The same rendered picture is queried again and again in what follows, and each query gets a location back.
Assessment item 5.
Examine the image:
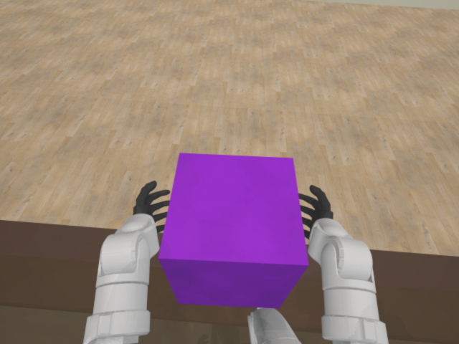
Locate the robot right forearm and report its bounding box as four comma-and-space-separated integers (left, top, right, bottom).
308, 218, 389, 344

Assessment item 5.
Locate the robot left forearm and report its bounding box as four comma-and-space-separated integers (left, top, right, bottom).
83, 214, 160, 344

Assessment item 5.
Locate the right robot hand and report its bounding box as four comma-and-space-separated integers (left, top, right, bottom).
298, 185, 333, 239

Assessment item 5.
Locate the carton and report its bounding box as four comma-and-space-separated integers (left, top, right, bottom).
158, 153, 309, 309

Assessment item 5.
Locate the right robot thigh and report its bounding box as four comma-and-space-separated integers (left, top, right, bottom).
247, 308, 301, 344

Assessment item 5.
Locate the left robot hand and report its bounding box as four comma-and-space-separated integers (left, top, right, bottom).
133, 181, 170, 233

